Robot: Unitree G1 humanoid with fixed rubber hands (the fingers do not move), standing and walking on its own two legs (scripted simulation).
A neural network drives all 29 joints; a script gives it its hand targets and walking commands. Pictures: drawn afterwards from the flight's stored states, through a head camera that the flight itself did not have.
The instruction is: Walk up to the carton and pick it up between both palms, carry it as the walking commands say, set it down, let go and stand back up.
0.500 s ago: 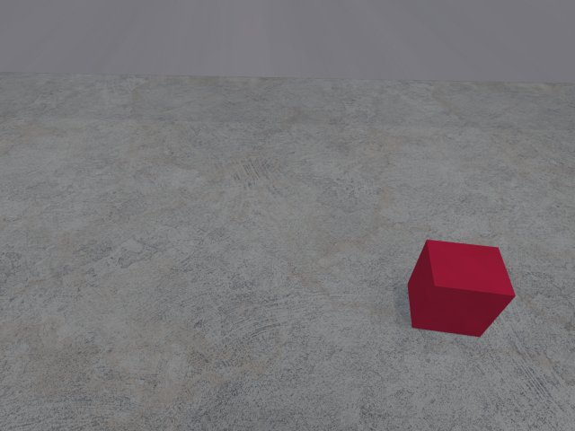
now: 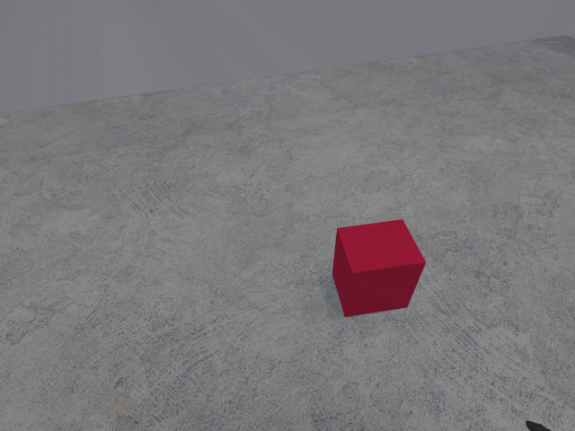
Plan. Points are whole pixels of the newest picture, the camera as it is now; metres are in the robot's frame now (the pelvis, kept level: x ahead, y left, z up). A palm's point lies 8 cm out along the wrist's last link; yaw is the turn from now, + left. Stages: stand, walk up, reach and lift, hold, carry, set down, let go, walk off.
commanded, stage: walk up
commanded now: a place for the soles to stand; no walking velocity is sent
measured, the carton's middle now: (373, 269) +0.83 -0.30 -0.61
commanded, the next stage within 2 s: none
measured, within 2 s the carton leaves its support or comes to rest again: neither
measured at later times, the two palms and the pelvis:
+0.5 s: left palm (188, 302) +0.37 +0.20 -0.07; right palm out of the picture +0.09 -0.41 -0.09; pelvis +0.15 -0.07 -0.01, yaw -14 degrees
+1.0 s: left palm (188, 276) +0.45 +0.22 -0.09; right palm (564, 373) +0.25 -0.43 -0.11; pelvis +0.27 -0.08 -0.02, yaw -17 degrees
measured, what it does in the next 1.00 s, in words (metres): walks ahead, turning right: left foot, then right foot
